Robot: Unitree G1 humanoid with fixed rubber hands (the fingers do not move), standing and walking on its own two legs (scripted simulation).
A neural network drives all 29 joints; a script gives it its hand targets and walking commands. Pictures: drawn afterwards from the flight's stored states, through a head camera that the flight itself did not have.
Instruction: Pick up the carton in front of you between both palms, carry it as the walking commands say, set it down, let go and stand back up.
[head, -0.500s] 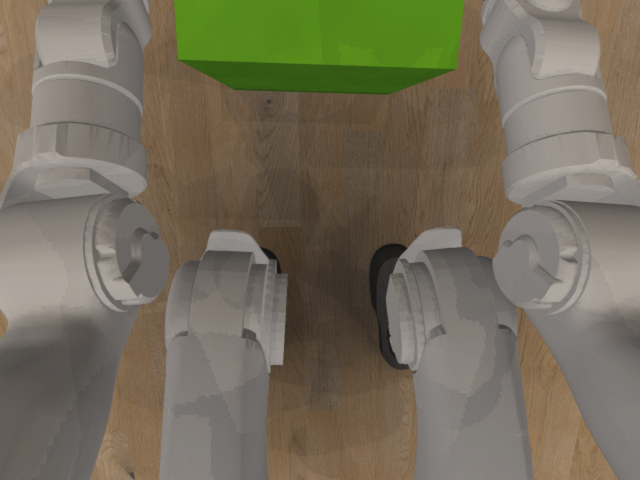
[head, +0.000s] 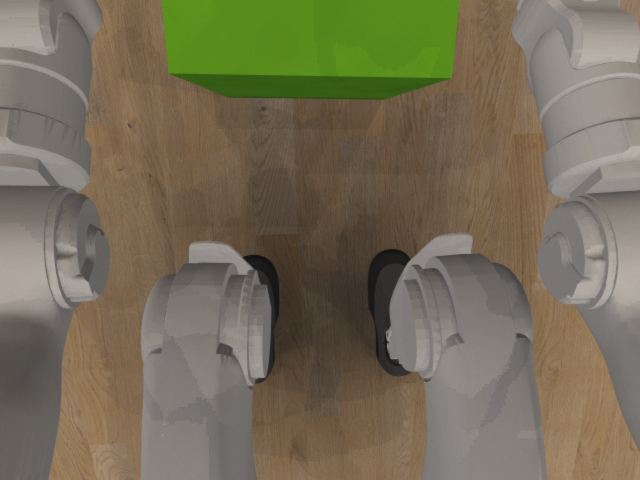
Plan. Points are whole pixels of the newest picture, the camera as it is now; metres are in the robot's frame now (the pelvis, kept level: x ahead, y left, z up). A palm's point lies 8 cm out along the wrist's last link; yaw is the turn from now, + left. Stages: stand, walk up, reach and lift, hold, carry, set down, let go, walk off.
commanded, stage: set down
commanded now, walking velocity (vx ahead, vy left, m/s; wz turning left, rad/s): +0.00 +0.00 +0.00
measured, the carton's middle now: out of the picture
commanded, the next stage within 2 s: let go in 0.98 s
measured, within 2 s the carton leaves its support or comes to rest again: neither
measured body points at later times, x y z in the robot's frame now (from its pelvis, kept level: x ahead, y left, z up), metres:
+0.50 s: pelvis +0.00 +0.00 +0.12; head +0.35 +0.02 +0.39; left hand +0.59 +0.21 +0.01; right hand +0.58 -0.18 +0.00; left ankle +0.09 +0.11 -0.32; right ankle +0.10 -0.11 -0.32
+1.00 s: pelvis +0.02 +0.00 +0.26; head +0.35 +0.01 +0.56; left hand +0.59 +0.22 +0.16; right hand +0.58 -0.18 +0.16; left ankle +0.09 +0.11 -0.32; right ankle +0.10 -0.12 -0.32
